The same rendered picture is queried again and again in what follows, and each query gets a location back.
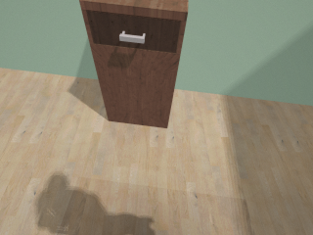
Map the cabinet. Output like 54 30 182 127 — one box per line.
79 0 189 128

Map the drawer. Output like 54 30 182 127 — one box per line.
87 10 181 53

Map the handle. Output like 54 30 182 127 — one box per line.
119 31 146 44

